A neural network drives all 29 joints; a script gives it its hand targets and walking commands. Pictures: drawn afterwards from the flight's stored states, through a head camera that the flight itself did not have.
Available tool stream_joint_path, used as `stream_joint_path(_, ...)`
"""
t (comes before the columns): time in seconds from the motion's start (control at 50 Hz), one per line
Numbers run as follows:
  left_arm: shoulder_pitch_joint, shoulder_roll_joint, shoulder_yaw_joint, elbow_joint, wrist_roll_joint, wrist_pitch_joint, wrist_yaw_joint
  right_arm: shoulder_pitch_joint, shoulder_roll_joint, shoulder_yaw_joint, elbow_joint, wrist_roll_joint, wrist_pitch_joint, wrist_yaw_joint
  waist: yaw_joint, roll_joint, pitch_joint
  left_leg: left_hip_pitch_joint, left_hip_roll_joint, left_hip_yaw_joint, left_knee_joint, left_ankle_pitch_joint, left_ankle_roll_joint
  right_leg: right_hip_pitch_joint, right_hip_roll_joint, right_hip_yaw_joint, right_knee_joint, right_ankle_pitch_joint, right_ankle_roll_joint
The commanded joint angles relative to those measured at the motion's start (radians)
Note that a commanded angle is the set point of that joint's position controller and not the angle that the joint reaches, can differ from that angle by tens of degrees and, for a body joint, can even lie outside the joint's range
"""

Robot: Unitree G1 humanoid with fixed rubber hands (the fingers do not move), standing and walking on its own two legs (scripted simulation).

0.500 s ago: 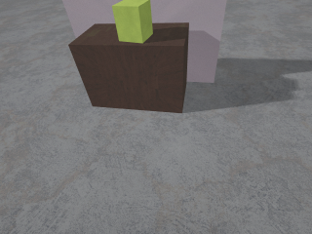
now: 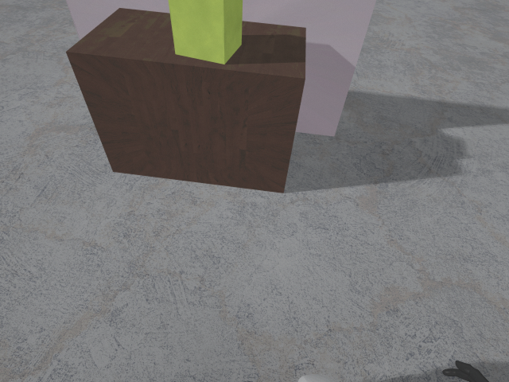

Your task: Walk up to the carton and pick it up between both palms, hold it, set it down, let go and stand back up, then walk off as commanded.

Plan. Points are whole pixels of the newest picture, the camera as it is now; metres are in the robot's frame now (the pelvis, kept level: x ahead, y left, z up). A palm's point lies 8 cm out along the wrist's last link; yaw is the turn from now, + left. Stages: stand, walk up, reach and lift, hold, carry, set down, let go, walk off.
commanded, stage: walk up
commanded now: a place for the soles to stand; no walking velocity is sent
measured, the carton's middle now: (208, 16) +1.36 +0.13 +0.02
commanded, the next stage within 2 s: none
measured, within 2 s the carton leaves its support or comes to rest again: neither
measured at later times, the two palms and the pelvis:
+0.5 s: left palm (67, 258) +0.38 +0.36 -0.07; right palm (404, 294) +0.30 -0.29 -0.11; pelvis +0.24 +0.04 -0.01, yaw -4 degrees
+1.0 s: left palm (76, 188) +0.58 +0.42 -0.10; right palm (363, 245) +0.42 -0.24 -0.11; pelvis +0.44 +0.10 -0.03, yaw -5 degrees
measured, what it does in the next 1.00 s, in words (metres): walks ahead: right foot, then left foot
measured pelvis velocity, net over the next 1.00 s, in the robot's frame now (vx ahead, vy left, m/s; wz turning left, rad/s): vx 0.44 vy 0.10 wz -0.09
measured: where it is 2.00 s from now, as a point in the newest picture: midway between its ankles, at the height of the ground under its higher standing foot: (191, 251)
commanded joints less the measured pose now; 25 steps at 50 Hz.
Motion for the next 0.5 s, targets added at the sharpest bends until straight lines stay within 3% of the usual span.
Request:
stream_joint_path(0.0,0.113,0.163,0.053,-0.030,-0.007,0.004,-0.013,0.021,-0.278,-0.052,-0.062,-0.001,-0.022,-0.021,0.027,0.244,-0.070,0.123,0.239,-0.288,-0.443,-0.117,0.141,-0.142,-0.083,0.001,-0.152,0.099,0.022)
stream_joint_path(0.02,0.060,0.141,0.051,-0.039,-0.002,0.005,-0.013,0.009,-0.291,-0.055,-0.067,-0.020,-0.021,-0.019,0.010,0.266,-0.022,0.144,0.237,-0.321,-0.454,-0.065,0.166,-0.160,-0.071,-0.010,-0.223,0.073,0.041)
stream_joint_path(0.04,0.018,0.156,0.051,-0.054,0.007,0.007,-0.020,0.055,-0.269,-0.051,-0.060,-0.019,-0.023,-0.015,-0.013,0.231,-0.028,0.148,0.261,-0.288,-0.475,-0.084,0.193,-0.181,-0.092,-0.023,-0.266,0.057,0.041)
stream_joint_path(0.06,-0.036,0.159,0.053,-0.065,0.008,0.012,-0.026,0.100,-0.300,-0.061,-0.060,-0.016,-0.022,-0.013,-0.045,0.247,-0.017,0.166,0.273,-0.337,-0.498,-0.106,0.183,-0.194,-0.085,-0.010,-0.294,0.075,0.046)
stream_joint_path(0.08,-0.060,0.164,0.070,-0.083,0.007,0.013,-0.025,0.096,-0.315,-0.059,-0.049,-0.010,-0.023,-0.011,-0.034,0.230,-0.010,0.179,0.317,-0.357,-0.523,-0.159,0.178,-0.203,-0.093,0.029,-0.314,0.108,0.037)
stream_joint_path(0.1,-0.083,0.179,0.067,-0.083,0.012,0.010,-0.024,0.106,-0.294,-0.058,-0.053,-0.013,-0.024,-0.017,-0.045,0.194,0.005,0.228,0.318,-0.375,-0.514,-0.149,0.187,-0.233,-0.089,0.009,-0.375,0.088,0.028)
stream_joint_path(0.12,-0.089,0.169,0.069,-0.074,0.011,0.009,-0.029,0.089,-0.326,-0.065,-0.056,-0.007,-0.020,-0.015,-0.034,0.190,-0.001,0.248,0.322,-0.342,-0.491,-0.141,0.178,-0.211,-0.093,0.018,-0.426,0.102,0.024)
stream_joint_path(0.14,-0.095,0.160,0.060,-0.079,0.002,0.005,-0.030,0.089,-0.310,-0.060,-0.072,-0.009,-0.018,-0.013,-0.040,0.206,-0.007,0.253,0.291,-0.309,-0.494,-0.098,0.183,-0.224,-0.090,-0.022,-0.484,0.141,0.013)
stream_joint_path(0.16,-0.131,0.144,0.063,-0.096,0.008,0.002,-0.031,0.060,-0.309,-0.066,-0.077,-0.014,-0.014,-0.016,-0.019,0.181,0.031,0.164,0.278,-0.247,-0.503,-0.080,0.170,-0.107,-0.083,-0.060,-0.545,0.156,0.009)
stream_joint_path(0.18,-0.156,0.147,0.062,-0.077,-0.003,0.001,-0.033,0.076,-0.293,-0.053,-0.073,-0.018,-0.010,-0.016,-0.039,0.192,0.066,0.191,0.233,-0.222,-0.472,0.107,0.126,-0.140,-0.062,-0.085,-0.547,0.171,0.012)
stream_joint_path(0.2,-0.146,0.131,0.061,-0.087,0.009,0.001,-0.032,0.093,-0.309,-0.060,-0.065,-0.015,-0.006,-0.014,-0.040,0.239,0.009,0.230,0.254,-0.204,-0.445,0.161,0.120,-0.073,-0.038,-0.115,-0.562,0.171,0.009)
stream_joint_path(0.22,-0.137,0.119,0.064,-0.099,0.005,-0.002,-0.033,0.075,-0.292,-0.054,-0.077,-0.012,-0.007,-0.021,-0.022,0.222,0.021,0.217,0.273,-0.206,-0.409,0.248,0.126,-0.043,-0.043,-0.100,-0.605,0.153,-0.007)
stream_joint_path(0.24,-0.156,0.116,0.059,-0.096,-0.004,-0.007,-0.032,0.108,-0.292,-0.056,-0.069,-0.015,-0.002,-0.028,-0.030,0.133,0.022,0.219,0.235,-0.163,-0.353,0.382,0.086,0.015,-0.025,-0.126,-0.662,0.170,-0.011)
stream_joint_path(0.26,-0.092,0.124,0.062,-0.065,0.003,-0.012,-0.026,0.100,-0.292,-0.049,-0.073,-0.010,-0.004,-0.027,0.040,0.070,-0.011,0.135,0.195,-0.124,-0.226,0.439,0.073,0.203,0.010,-0.143,-0.680,0.195,-0.020)
stream_joint_path(0.28,0.083,0.165,0.088,-0.011,-0.001,-0.015,-0.019,0.081,-0.248,-0.030,-0.083,-0.016,0.000,-0.026,0.119,0.005,-0.104,0.074,0.133,-0.063,0.003,0.491,0.039,0.424,0.015,-0.082,-0.724,0.168,-0.052)
stream_joint_path(0.3,0.257,0.241,0.124,0.010,0.008,-0.015,-0.003,0.082,-0.230,-0.024,-0.114,-0.019,-0.004,-0.029,0.207,-0.110,-0.222,-0.131,0.040,-0.016,0.331,0.379,-0.016,0.666,-0.110,0.116,-0.768,0.020,-0.116)
stream_joint_path(0.32,0.290,0.320,0.135,0.004,0.007,-0.008,0.007,0.179,-0.181,-0.011,-0.110,-0.008,0.003,-0.021,0.171,-0.224,-0.294,-0.336,-0.054,-0.042,0.487,-0.232,-0.021,0.803,-0.385,0.571,-0.911,-0.164,-0.205)
stream_joint_path(0.34,0.186,0.297,0.126,-0.046,0.003,-0.007,0.009,0.123,-0.309,-0.039,-0.092,0.000,0.016,-0.036,0.164,-0.102,-0.243,-0.379,-0.042,-0.155,0.607,-0.229,-0.025,0.669,-0.452,0.701,-0.986,-0.217,-0.290)
stream_joint_path(0.36,0.129,0.307,0.125,-0.056,-0.011,-0.007,0.020,0.090,-0.340,-0.049,-0.087,0.004,0.019,-0.037,0.153,-0.044,-0.186,-0.339,-0.003,-0.226,0.687,-0.201,-0.035,0.561,-0.436,0.620,-0.975,-0.141,-0.325)
stream_joint_path(0.38,0.114,0.273,0.106,-0.068,-0.009,-0.010,0.023,0.057,-0.335,-0.043,-0.082,-0.001,0.009,-0.040,0.145,0.047,-0.156,-0.378,0.000,-0.251,0.709,-0.181,-0.038,0.538,-0.414,0.581,-0.948,0.048,-0.333)
stream_joint_path(0.4,0.112,0.240,0.104,-0.074,-0.019,-0.016,0.027,0.088,-0.292,-0.043,-0.072,0.001,0.012,-0.040,0.122,0.056,-0.125,-0.368,0.050,-0.235,0.641,-0.141,-0.032,0.495,-0.399,0.413,-0.905,0.198,-0.295)
stream_joint_path(0.42,0.058,0.212,0.105,-0.100,-0.020,-0.022,0.031,0.131,-0.293,-0.039,-0.055,0.004,0.015,-0.035,0.077,0.055,-0.113,-0.332,0.062,-0.258,0.582,-0.124,-0.036,0.441,-0.377,0.342,-0.887,0.283,-0.279)
stream_joint_path(0.44,0.001,0.209,0.093,-0.107,-0.018,-0.024,0.028,0.155,-0.268,-0.038,-0.049,0.002,0.020,-0.030,0.029,-0.002,-0.107,-0.268,0.086,-0.252,0.529,-0.148,-0.041,0.320,-0.348,0.244,-0.871,0.350,-0.252)
stream_joint_path(0.46,-0.060,0.223,0.093,-0.131,-0.005,-0.027,0.028,0.157,-0.278,-0.042,-0.051,0.010,0.032,-0.021,0.018,-0.069,-0.090,-0.196,0.104,-0.276,0.464,-0.146,-0.045,0.217,-0.345,0.198,-0.876,0.306,-0.222)
stream_joint_path(0.48,-0.104,0.220,0.087,-0.141,0.006,-0.034,0.032,0.139,-0.253,-0.039,-0.055,0.009,0.036,-0.012,-0.004,-0.062,-0.034,-0.178,0.134,-0.272,0.359,-0.157,-0.040,0.108,-0.362,0.189,-0.894,0.245,-0.224)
